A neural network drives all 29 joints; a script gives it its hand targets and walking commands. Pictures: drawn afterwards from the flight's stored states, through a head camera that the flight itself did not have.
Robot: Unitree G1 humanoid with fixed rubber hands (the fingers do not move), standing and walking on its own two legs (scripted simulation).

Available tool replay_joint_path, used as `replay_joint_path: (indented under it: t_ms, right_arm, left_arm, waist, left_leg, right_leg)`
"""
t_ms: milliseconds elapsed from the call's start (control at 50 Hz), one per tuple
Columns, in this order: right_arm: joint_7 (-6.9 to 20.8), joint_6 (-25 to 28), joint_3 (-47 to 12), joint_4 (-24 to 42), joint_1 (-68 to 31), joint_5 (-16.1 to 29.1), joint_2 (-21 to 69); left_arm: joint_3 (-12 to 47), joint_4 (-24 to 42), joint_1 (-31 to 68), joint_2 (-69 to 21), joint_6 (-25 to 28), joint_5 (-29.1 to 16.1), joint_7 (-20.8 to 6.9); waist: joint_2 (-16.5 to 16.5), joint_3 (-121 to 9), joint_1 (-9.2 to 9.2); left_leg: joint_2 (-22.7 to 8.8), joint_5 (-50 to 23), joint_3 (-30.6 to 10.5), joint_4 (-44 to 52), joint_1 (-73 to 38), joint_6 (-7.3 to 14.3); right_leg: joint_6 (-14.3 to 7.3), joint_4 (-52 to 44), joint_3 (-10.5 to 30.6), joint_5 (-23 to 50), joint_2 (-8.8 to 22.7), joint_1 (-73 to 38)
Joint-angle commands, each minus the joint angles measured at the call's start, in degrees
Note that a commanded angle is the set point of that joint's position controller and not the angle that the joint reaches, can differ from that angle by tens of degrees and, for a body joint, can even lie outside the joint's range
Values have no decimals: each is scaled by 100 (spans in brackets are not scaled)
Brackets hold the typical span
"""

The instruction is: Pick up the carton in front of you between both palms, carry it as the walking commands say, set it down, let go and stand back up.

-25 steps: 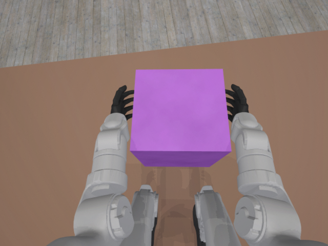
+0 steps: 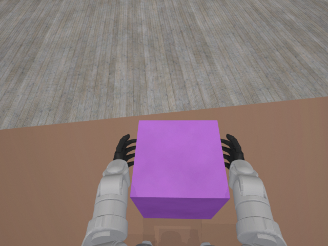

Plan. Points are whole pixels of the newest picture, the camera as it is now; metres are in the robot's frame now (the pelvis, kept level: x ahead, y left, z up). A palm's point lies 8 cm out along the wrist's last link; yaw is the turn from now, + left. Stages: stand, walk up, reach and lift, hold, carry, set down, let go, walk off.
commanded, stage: reach and lift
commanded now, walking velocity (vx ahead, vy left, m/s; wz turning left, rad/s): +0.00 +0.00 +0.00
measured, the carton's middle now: (177, 173) +0.33 +0.00 -0.08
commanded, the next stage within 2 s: hold in 1.20 s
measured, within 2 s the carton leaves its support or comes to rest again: neither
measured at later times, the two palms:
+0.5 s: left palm (113, 160) +0.30 +0.15 +0.06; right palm (246, 161) +0.30 -0.15 +0.06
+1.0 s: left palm (113, 154) +0.31 +0.15 +0.07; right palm (247, 154) +0.31 -0.15 +0.07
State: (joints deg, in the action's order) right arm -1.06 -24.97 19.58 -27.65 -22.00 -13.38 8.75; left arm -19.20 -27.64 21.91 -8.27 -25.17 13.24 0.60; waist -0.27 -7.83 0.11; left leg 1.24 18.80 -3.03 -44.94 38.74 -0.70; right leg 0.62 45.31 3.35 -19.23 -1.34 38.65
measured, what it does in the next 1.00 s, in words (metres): stands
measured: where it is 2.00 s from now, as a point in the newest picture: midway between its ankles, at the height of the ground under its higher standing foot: outside the picture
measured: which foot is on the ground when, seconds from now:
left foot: down 0.00-1.00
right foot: down 0.00-1.00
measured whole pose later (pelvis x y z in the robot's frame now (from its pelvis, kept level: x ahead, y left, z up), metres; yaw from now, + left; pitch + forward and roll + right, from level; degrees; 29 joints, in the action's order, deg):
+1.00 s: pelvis +0.02 +0.00 +0.04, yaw +0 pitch -5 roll +0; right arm 1.1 -37.9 14.2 -16.6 -15.6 -16.3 8.9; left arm -13.7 -16.4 15.5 -8.8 -38.1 16.2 -1.1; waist -0.2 2.0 0.0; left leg 0.7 11.0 -3.3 -21.3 4.8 -0.4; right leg 0.5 21.7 3.5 -11.5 -0.6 4.7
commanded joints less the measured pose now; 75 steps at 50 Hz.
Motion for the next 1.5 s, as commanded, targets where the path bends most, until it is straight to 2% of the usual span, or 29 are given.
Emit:
replay_joint_path:
  t_ms: [0,140,240,300,340,520,920,1160,1280,1400,1480]
  right_arm:
    - [1406,-103,-3486,-83,-2649,943,5803]
    - [1426,-569,-3717,492,-2170,1015,5646]
    - [1477,-872,-3332,374,-2132,853,5462]
    - [1529,-915,-3047,211,-2411,726,5400]
    - [1565,-894,-3054,248,-2678,736,5478]
    - [1592,-871,-3205,395,-2959,782,5515]
    - [1479,-1119,-3489,1213,-1912,969,5269]
    - [1425,-1287,-3602,1542,-1770,1053,5177]
    - [1369,-1521,-4018,2131,-1592,1295,5174]
    - [1357,-1747,-3650,1882,-1605,1102,4848]
    - [1420,-1707,-3710,1874,-2045,1157,5019]
  left_arm:
    - [3471,-38,2673,-5777,-87,-937,-1378]
    - [3708,536,2207,-5621,-543,-1026,-1384]
    - [3335,451,2152,-5445,-850,-843,-1433]
    - [3040,266,2422,-5401,-894,-699,-1484]
    - [3040,301,2691,-5466,-872,-718,-1520]
    - [3190,465,2983,-5539,-855,-786,-1521]
    - [3484,1258,1927,-5284,-1102,-958,-1395]
    - [3592,1588,1807,-5167,-1266,-1046,-1378]
    - [4034,2203,1620,-5156,-1493,-1325,-1319]
    - [3668,1945,1623,-4841,-1729,-1078,-1298]
    - [3694,1918,2052,-5009,-1683,-1127,-1366]
  waist:
    - [32,-2227,11]
    - [21,-1290,3]
    - [3,-367,-16]
    - [13,-56,-6]
    - [20,-143,-4]
    - [48,-583,-14]
    - [31,-600,-2]
    - [11,-474,0]
    - [19,-722,-19]
    - [10,113,9]
    - [10,-34,8]
  left_leg:
    - [509,-1856,-121,953,-2062,90]
    - [429,-1903,-131,1799,-2942,78]
    - [391,-1043,-109,2202,-2995,120]
    - [372,-572,-75,2272,-2955,155]
    - [359,-487,-63,2259,-3009,169]
    - [355,-724,-51,2291,-3252,135]
    - [430,-2050,-110,2551,-3859,56]
    - [435,-2064,-114,2616,-3897,60]
    - [430,-2474,-150,2684,-4151,27]
    - [402,-1362,-75,2832,-3791,85]
    - [379,-1138,-79,2754,-3777,100]
  right_leg:
    - [-35,-984,87,1840,-495,-1865]
    - [-45,-1849,100,1894,-408,-2786]
    - [-83,-2262,88,1111,-353,-2862]
    - [-124,-2329,53,604,-332,-2783]
    - [-142,-2319,38,500,-325,-2819]
    - [-109,-2312,4,776,-358,-3148]
    - [-21,-2574,61,2072,-414,-3714]
    - [-2,-2634,76,2079,-416,-3775]
    - [14,-2703,94,2488,-416,-4046]
    - [-37,-2854,71,1398,-375,-3709]
    - [-59,-2794,54,1181,-357,-3661]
